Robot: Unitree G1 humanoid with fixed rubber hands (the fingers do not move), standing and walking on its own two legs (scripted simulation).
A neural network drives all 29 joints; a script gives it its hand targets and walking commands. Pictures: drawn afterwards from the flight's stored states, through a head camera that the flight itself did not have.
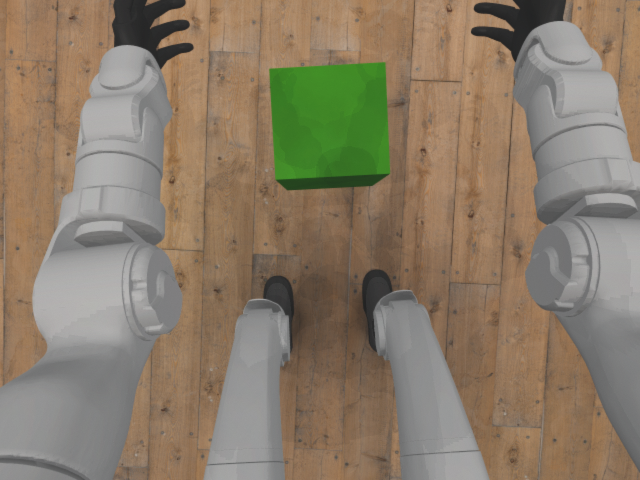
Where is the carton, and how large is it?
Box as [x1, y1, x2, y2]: [269, 62, 389, 189]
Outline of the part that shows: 384,62 269,69 275,179 286,189 372,185 389,173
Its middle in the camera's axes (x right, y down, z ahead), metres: +0.02 -0.22 +0.83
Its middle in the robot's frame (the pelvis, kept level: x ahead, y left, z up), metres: +0.54 -0.02 -0.53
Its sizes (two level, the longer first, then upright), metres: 0.210 0.200 0.250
